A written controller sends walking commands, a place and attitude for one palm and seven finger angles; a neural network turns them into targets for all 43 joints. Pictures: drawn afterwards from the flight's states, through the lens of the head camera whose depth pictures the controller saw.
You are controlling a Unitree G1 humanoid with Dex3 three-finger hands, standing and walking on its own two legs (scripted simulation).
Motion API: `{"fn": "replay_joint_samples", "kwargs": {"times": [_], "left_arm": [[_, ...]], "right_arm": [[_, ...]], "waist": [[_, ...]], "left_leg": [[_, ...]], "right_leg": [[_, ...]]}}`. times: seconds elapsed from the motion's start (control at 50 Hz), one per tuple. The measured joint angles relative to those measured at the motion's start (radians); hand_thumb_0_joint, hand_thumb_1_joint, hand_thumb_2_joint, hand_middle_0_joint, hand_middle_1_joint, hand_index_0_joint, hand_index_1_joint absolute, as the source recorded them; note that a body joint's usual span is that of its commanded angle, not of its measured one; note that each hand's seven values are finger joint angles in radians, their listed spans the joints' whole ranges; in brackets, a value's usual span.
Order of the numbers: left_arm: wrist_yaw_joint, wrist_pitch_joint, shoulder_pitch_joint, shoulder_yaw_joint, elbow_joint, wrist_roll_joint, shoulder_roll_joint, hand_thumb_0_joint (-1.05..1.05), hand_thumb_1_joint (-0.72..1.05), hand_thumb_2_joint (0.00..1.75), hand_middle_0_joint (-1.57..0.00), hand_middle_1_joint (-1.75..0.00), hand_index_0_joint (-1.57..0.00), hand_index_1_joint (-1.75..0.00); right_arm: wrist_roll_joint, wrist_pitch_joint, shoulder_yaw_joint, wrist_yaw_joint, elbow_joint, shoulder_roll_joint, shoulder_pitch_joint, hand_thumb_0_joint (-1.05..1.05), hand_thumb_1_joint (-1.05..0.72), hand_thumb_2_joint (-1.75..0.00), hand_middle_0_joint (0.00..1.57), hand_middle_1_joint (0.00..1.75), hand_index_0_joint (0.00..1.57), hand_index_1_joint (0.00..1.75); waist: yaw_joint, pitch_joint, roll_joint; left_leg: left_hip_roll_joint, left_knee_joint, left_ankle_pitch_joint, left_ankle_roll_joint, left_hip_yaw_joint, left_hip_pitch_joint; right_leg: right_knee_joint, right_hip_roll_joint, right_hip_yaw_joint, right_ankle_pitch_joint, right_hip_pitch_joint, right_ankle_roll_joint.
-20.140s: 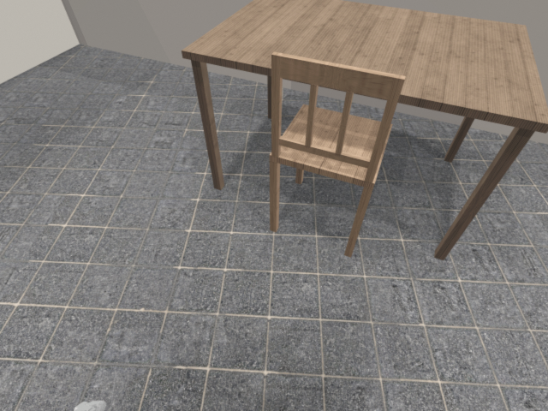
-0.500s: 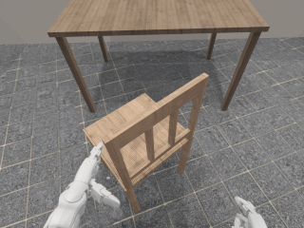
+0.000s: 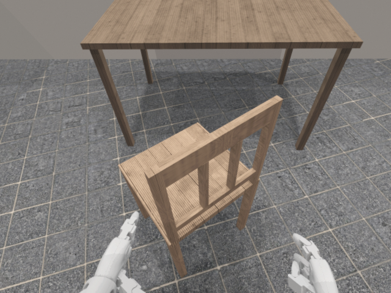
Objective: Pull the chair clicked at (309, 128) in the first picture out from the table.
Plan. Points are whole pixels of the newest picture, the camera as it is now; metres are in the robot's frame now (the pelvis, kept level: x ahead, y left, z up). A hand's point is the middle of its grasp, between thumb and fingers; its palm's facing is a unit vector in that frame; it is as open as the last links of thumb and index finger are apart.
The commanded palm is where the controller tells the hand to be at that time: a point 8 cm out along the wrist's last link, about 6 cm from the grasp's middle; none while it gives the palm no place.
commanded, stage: draw the fingers out of the gap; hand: left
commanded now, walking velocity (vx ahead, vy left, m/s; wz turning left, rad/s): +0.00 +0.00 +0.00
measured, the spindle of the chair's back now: (203, 185) +0.40 +0.00 -0.07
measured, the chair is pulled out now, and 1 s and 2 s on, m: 0.55 0.55 0.55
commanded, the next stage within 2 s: draw the hand back to the body in 0.10 s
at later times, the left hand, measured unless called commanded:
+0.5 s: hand (117, 265) +0.17 +0.14 +0.05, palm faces +0.00 -1.00 -0.06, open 17.5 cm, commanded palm +0.13 +0.20 +0.06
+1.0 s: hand (55, 249) +0.18 +0.22 +0.11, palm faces +0.28 -0.88 -0.38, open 15.2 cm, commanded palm +0.14 +0.26 +0.15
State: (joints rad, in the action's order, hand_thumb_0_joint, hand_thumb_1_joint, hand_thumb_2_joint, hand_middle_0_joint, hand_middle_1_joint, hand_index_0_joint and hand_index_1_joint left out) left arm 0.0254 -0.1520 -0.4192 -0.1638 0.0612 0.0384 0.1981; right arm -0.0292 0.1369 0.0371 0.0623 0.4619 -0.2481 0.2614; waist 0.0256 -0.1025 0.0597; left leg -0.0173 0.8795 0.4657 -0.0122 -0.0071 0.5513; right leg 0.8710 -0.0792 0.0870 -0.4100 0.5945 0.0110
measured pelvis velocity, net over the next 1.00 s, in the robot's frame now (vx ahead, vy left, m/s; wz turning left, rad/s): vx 0.01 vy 0.00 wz -0.01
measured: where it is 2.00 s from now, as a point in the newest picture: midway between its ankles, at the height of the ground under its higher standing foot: outside the picture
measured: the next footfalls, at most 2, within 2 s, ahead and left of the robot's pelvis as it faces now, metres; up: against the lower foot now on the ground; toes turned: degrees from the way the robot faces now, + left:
none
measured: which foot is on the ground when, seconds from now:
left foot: down 0.00-1.00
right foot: down 0.00-1.00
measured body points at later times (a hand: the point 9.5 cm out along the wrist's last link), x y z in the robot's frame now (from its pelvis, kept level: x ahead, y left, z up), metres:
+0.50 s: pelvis -0.01 +0.00 -0.03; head +0.03 -0.01 +0.42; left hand +0.17 +0.19 +0.06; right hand +0.17 -0.23 -0.10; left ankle -0.01 +0.13 -0.70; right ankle +0.02 -0.13 -0.70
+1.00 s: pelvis +0.01 +0.00 +0.03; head +0.00 -0.02 +0.48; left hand +0.16 +0.26 +0.13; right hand +0.18 -0.23 -0.06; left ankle -0.01 +0.13 -0.70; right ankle +0.01 -0.13 -0.70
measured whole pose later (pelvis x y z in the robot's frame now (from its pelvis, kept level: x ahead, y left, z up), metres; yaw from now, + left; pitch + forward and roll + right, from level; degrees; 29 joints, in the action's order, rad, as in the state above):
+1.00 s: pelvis +0.01 +0.00 +0.03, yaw +0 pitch -1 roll -1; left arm -0.15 0.04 -0.62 0.11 0.36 -0.03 0.29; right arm -0.02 0.15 0.02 0.12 0.59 -0.24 0.25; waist -0.05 -0.02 0.07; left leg -0.03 0.66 0.40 -0.01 0.00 0.25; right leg 0.63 -0.06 0.09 -0.33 0.29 0.02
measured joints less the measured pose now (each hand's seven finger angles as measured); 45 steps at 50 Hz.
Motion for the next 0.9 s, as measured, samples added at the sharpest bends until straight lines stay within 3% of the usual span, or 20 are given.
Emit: {"fn": "replay_joint_samples", "kwargs": {"times": [0.24,0.26,0.3,0.36,0.46,0.5,0.62,0.74,0.82,0.9], "left_arm": [[0.004,-0.004,-0.164,0.009,0.124,0.002,0.009,-0.01,-0.54,0.20,-0.01,-0.01,0.00,0.00],[0.007,0.014,-0.180,0.017,0.135,-0.037,0.003,-0.01,-0.54,0.20,0.00,-0.01,-0.01,0.00],[0.013,0.091,-0.209,0.042,0.160,-0.108,-0.016,-0.01,-0.54,0.20,-0.01,-0.01,-0.01,0.00],[0.021,0.227,-0.226,0.077,0.201,-0.169,-0.036,-0.01,-0.54,0.20,-0.01,-0.01,-0.01,0.00],[0.062,0.462,-0.195,0.144,0.220,-0.198,-0.041,-0.01,-0.54,0.20,0.00,-0.01,0.00,0.00],[0.095,0.492,-0.179,0.168,0.215,-0.203,-0.033,-0.01,-0.54,0.20,0.00,-0.01,0.00,0.00],[0.144,0.386,-0.202,0.205,0.245,-0.252,0.008,-0.02,-0.55,0.20,0.00,-0.01,0.00,0.00],[0.143,0.370,-0.213,0.262,0.285,-0.289,0.029,-0.02,-0.52,0.22,-0.01,-0.01,-0.01,-0.01],[-0.019,0.272,-0.203,0.263,0.303,-0.155,0.072,-0.01,-0.44,0.26,-0.02,-0.03,-0.02,-0.02],[-0.127,0.211,-0.219,0.264,0.306,-0.097,0.081,-0.01,-0.32,0.31,-0.04,-0.05,-0.03,-0.05]], "right_arm": [[-0.005,-0.004,-0.017,0.019,-0.013,0.007,0.017,0.02,-0.90,-0.90,0.21,0.30,0.20,0.30],[-0.005,0.004,-0.019,0.021,-0.011,0.008,0.018,0.02,-0.90,-0.90,0.21,0.30,0.20,0.30],[-0.006,0.032,-0.023,0.025,0.001,0.012,0.019,0.02,-0.90,-0.90,0.21,0.30,0.20,0.30],[-0.009,0.070,-0.032,0.017,0.024,0.017,0.020,0.02,-0.90,-0.90,0.20,0.30,0.20,0.30],[-0.007,0.092,-0.046,-0.015,0.061,0.027,-0.002,0.02,-0.90,-0.90,0.20,0.30,0.20,0.30],[-0.012,0.079,-0.047,-0.022,0.067,0.031,-0.017,0.02,-0.90,-0.90,0.20,0.30,0.20,0.30],[-0.029,0.052,-0.033,0.000,0.062,0.041,-0.024,0.02,-0.90,-0.90,0.20,0.30,0.20,0.30],[-0.034,0.083,-0.022,0.015,0.073,0.033,-0.005,0.02,-0.90,-0.90,0.21,0.30,0.20,0.30],[-0.017,0.045,-0.025,0.039,0.085,0.027,-0.004,0.02,-0.90,-0.90,0.21,0.30,0.20,0.30],[-0.005,0.016,-0.023,0.055,0.102,0.021,-0.008,0.02,-0.90,-0.90,0.20,0.30,0.20,0.30]], "waist": [[-0.001,-0.017,0.000],[-0.001,-0.017,-0.001],[-0.006,-0.015,-0.008],[-0.020,-0.013,-0.018],[-0.037,-0.018,-0.021],[-0.040,-0.013,-0.016],[-0.035,-0.004,0.006],[-0.041,0.001,0.012],[-0.058,0.027,0.013],[-0.059,0.054,0.017]], "left_leg": [[-0.004,0.036,0.019,-0.001,-0.006,0.027],[-0.004,0.042,0.021,-0.001,-0.007,0.031],[-0.007,0.059,0.027,-0.003,-0.010,0.046],[-0.010,0.093,0.039,-0.006,-0.017,0.075],[-0.015,0.166,0.062,-0.011,-0.023,0.145],[-0.018,0.188,0.070,-0.011,-0.022,0.160],[-0.019,0.155,0.060,-0.009,-0.017,0.107],[-0.021,0.081,0.032,-0.008,-0.023,0.029],[-0.022,-0.002,0.005,-0.010,-0.012,-0.073],[-0.018,-0.103,-0.030,-0.002,-0.003,-0.183]], "right_leg": [[0.028,0.003,0.004,-0.015,0.022,-0.001],[0.032,0.003,0.005,-0.017,0.026,-0.001],[0.046,0.005,0.007,-0.021,0.038,-0.002],[0.073,0.007,0.012,-0.031,0.062,-0.005],[0.139,0.009,0.014,-0.050,0.130,-0.010],[0.159,0.011,0.012,-0.055,0.145,-0.011],[0.126,0.015,0.008,-0.044,0.095,-0.007],[0.046,0.019,0.018,-0.017,0.009,-0.007],[-0.032,0.024,0.012,0.011,-0.087,-0.004],[-0.130,0.025,0.008,0.045,-0.195,0.000]]}}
